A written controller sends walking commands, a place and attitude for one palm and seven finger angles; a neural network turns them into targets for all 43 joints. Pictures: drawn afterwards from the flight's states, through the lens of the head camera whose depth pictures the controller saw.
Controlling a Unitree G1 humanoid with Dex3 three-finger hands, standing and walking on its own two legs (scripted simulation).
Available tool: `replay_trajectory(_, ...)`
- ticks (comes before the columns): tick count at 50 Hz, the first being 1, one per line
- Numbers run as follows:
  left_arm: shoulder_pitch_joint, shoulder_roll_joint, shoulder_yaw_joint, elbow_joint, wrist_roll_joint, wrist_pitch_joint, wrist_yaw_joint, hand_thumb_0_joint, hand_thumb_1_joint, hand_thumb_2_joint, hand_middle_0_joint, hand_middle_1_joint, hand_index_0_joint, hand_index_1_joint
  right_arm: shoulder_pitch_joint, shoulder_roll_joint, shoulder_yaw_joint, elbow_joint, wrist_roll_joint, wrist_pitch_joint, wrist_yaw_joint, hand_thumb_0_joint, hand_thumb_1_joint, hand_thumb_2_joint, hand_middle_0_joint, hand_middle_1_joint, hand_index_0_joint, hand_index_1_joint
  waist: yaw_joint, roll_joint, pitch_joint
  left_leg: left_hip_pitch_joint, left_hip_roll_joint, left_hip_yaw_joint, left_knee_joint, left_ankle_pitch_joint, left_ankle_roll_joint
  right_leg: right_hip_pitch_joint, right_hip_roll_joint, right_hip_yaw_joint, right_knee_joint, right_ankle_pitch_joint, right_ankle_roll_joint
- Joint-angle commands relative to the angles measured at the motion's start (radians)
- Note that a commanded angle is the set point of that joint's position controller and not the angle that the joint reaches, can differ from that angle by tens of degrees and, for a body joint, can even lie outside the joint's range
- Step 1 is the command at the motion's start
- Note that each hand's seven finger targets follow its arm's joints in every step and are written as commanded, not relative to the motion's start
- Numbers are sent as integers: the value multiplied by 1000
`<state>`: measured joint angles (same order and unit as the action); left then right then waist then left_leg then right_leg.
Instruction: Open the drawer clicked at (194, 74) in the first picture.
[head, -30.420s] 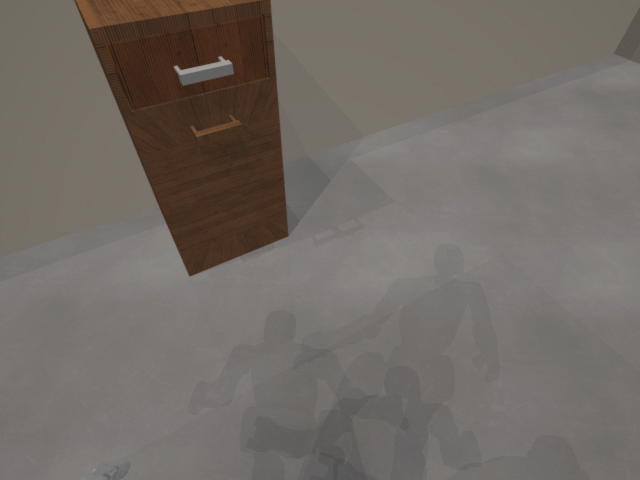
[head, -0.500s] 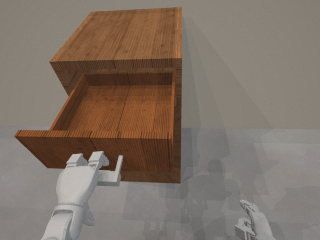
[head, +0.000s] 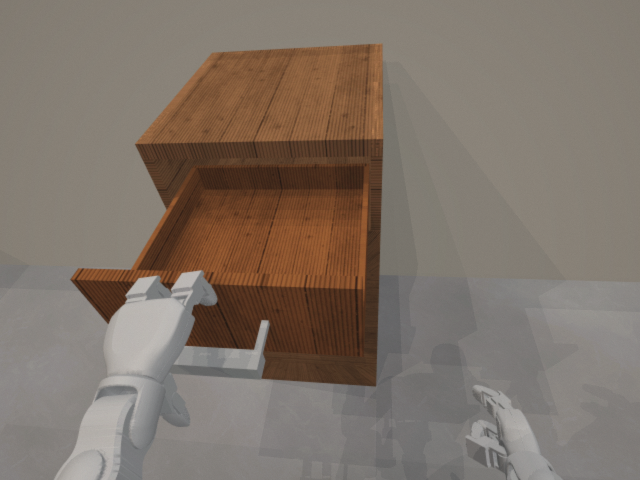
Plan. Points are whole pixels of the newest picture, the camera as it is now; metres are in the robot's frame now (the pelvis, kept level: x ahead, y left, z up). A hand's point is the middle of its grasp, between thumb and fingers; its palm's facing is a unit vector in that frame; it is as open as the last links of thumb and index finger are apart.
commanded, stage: lift the hand off the handle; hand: left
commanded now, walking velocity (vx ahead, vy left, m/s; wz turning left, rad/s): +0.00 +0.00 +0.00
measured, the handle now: (217, 344) +0.27 +0.20 +0.02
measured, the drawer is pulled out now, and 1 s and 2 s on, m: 0.28 0.28 0.28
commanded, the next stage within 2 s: draw the hand back to the body in 0.76 s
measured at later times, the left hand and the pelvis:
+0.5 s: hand (164, 305) +0.24 +0.21 +0.15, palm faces +0.15 -0.09 -0.98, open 13.9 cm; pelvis +0.00 +0.00 +0.01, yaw +1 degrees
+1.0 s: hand (156, 306) +0.23 +0.21 +0.16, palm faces +0.14 -0.08 -0.99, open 13.9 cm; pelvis -0.01 -0.01 +0.00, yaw +1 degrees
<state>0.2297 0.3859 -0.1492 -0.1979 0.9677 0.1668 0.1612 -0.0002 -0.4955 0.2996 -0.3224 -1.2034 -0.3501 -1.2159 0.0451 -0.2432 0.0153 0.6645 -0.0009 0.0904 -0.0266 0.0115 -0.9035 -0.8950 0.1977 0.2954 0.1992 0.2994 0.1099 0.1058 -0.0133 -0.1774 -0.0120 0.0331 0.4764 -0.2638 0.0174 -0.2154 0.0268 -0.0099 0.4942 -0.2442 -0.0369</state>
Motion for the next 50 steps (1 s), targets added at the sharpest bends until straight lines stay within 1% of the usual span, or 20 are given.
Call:
replay_trajectory(1, -209, 179, 128, -264, 1, -14, -6, 0, -500, 300, -300, -1200, -300, -1200, -203, -68, -9, -172, 3, -36, -3, 0, -900, -900, 200, 300, 200, 300, 1, -57, -128, 43, -13, -30, -86, 193, 10, 76, -5, 57, -116, 122, -3)
replay_trajectory(5, -193, 181, 137, -311, -2, -25, -26, 0, -500, 300, -300, -1200, -300, -1200, -206, -66, 1, -187, 2, -40, 7, 0, -900, -900, 200, 300, 200, 300, 18, -46, -159, 62, -9, -32, -94, 227, 11, 114, -11, 49, -118, 151, -5)
replay_trajectory(9, -175, 211, 183, -326, -36, -14, -45, 0, -500, 300, -300, -1200, -300, -1200, -232, -74, 0, -187, 13, -26, 13, 0, -900, -900, 200, 300, 200, 300, 11, -43, -120, 61, -4, -42, -109, 235, 1, 122, -3, 66, -137, 172, -6)
replay_trajectory(12, -235, 182, 133, -341, -31, -5, -64, 0, -500, 300, -300, -1200, -300, -1200, -227, -71, 2, -181, 9, -22, 17, 0, -900, -900, 200, 300, 200, 300, 7, -64, -116, 69, -4, -37, -126, 238, 5, 117, -8, 37, -144, 153, 0)
replay_trajectory(14, -244, 213, 167, -361, -47, 6, -75, 0, -500, 300, -300, -1200, -300, -1200, -249, -73, 5, -194, 19, -24, 18, 0, -900, -900, 200, 300, 200, 300, 9, -35, -127, 71, 2, -46, -130, 227, 4, 135, -4, 51, -145, 152, -3)
replay_trajectory(17, -262, 218, 155, -341, -39, 14, -99, 0, -500, 300, -300, -1200, -300, -1200, -235, -73, 5, -180, 14, -18, 19, 0, -900, -900, 200, 300, 200, 300, 10, -81, -128, 75, -4, -37, -138, 234, 7, 144, -12, 39, -153, 152, 3)
replay_trajectory(19, -298, 239, 176, -360, -56, 26, -114, 0, -500, 300, -300, -1200, -300, -1200, -269, -73, 11, -193, 26, -19, 20, 0, -900, -900, 200, 300, 200, 300, 7, -37, -134, 70, 4, -46, -144, 210, 5, 149, -6, 48, -151, 134, 1)
replay_trajectory(20, -335, 220, 144, -360, -45, 24, -124, 0, -500, 300, -300, -1200, -300, -1200, -254, -67, 19, -190, 19, -24, 23, 0, -900, -900, 200, 300, 200, 300, 13, -71, -159, 70, -4, -39, -142, 221, 9, 165, -19, 34, -146, 133, 3)
replay_trajectory(21, -335, 257, 175, -334, -55, 27, -128, 0, -500, 300, -300, -1200, -300, -1200, -250, -71, 9, -175, 21, -16, 18, 0, -900, -900, 200, 300, 200, 300, 4, -66, -120, 70, -2, -41, -151, 212, 8, 153, -12, 48, -159, 131, 2)
replay_trajectory(25, -351, 259, 186, -400, -70, 26, -149, 0, -500, 300, -300, -1200, -300, -1200, -264, -69, 19, -200, 22, -27, 30, 0, -900, -900, 200, 300, 200, 300, 25, -55, -200, 79, -6, -39, -139, 265, 8, 204, -21, 40, -133, 188, 2)
replay_trajectory(29, -325, 292, 235, -402, -117, 37, -171, 0, -500, 300, -300, -1200, -300, -1200, -284, -77, 13, -204, 39, -25, 41, 0, -900, -900, 200, 300, 200, 300, 16, -50, -146, 59, 3, -45, -138, 253, 2, 182, -11, 50, -138, 197, 2)
replay_trajectory(37, -291, 305, 246, -334, -126, 75, -216, 0, -500, 300, -300, -1200, -300, -1200, -267, -87, 17, -199, 42, -3, 48, 0, -900, -900, 200, 300, 200, 300, 14, -109, -100, 20, -5, -28, -137, 187, 5, 152, -23, 50, -148, 118, 14)
replay_trajectory(39, -320, 338, 278, -370, -144, 71, -222, 0, -500, 300, -300, -1200, -300, -1200, -286, -89, 18, -212, 51, -9, 46, 0, -900, -900, 200, 300, 200, 300, 6, -85, -120, 18, 1, -29, -124, 163, 5, 151, -22, 65, -144, 102, 14)
replay_trajectory(40, -365, 297, 223, -385, -124, 62, -228, 0, -500, 300, -300, -1200, -300, -1200, -280, -82, 23, -218, 41, -16, 47, 0, -900, -900, 200, 300, 200, 300, 8, -78, -150, 24, -8, -24, -118, 172, 7, 162, -31, 56, -137, 100, 15)
replay_trajectory(42, -351, 299, 226, -403, -132, 34, -226, 0, -500, 300, -300, -1200, -300, -1200, -264, -87, 15, -215, 37, -21, 41, 0, -900, -900, 200, 300, 200, 300, 3, -85, -152, 38, -11, -29, -116, 179, 11, 156, -31, 55, -145, 113, 18)
replay_trajectory(44, -359, 370, 296, -433, -147, 11, -211, 0, -500, 300, -300, -1200, -300, -1200, -272, -91, 16, -220, 41, -36, 32, 0, -900, -900, 200, 300, 200, 300, 4, -43, -174, 43, -6, -36, -102, 161, 9, 156, -28, 75, -143, 102, 14)
replay_trajectory(45, -352, 342, 272, -407, -122, 2, -208, 0, -500, 300, -300, -1200, -300, -1200, -253, -78, 21, -217, 28, -43, 34, 0, -900, -900, 200, 300, 200, 300, 15, -67, -189, 43, -14, -31, -94, 184, 12, 168, -37, 65, -136, 111, 14)
replay_trajectory(46, -339, 359, 291, -391, -128, -11, -202, 0, -500, 300, -300, -1200, -300, -1200, -243, -84, 13, -199, 27, -40, 29, 0, -900, -900, 200, 300, 200, 300, 4, -69, -154, 45, -15, -38, -100, 179, 10, 147, -33, 79, -151, 112, 12)
replay_trajectory(49, -295, 417, 377, -401, -148, -23, -182, 0, -500, 300, -300, -1200, -300, -1200, -253, -92, 13, -212, 33, -49, 29, 0, -900, -900, 200, 300, 200, 300, 19, -45, -153, 38, -10, -44, -89, 178, 4, 148, -33, 99, -149, 116, 6)
replay_trajectory(50, -306, 398, 356, -388, -137, -25, -181, 0, -500, 300, -300, -1200, -300, -1200, -238, -85, 16, -207, 24, -50, 31, 0, -900, -900, 200, 300, 200, 300, 21, -57, -160, 33, -15, -37, -81, 189, 4, 156, -45, 91, -139, 126, 8)
